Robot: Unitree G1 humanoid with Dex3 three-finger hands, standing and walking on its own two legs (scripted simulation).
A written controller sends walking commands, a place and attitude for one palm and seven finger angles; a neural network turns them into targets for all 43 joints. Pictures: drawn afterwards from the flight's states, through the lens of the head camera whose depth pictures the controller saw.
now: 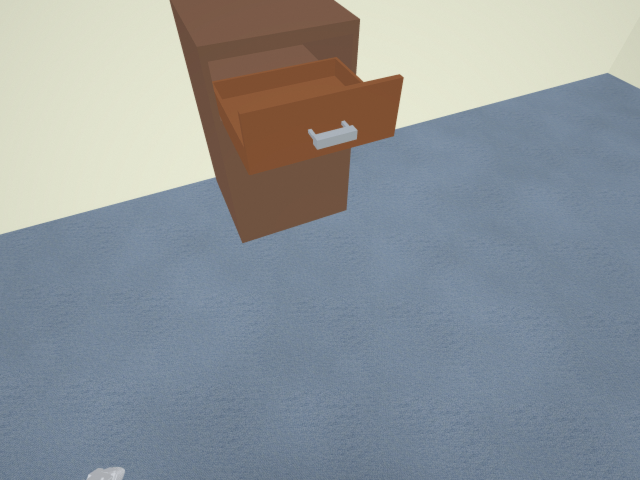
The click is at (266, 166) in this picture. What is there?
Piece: drawer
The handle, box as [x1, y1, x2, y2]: [308, 120, 357, 149]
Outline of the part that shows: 357,130 352,125 349,126 344,120 341,121 341,124 343,126 342,128 315,134 311,129 308,129 308,133 313,139 313,144 318,149 355,139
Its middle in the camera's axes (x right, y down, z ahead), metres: +0.03 -0.27 +1.00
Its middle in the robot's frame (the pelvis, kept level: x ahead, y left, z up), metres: +0.93 +0.03 -0.09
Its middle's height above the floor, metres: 0.67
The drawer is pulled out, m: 0.30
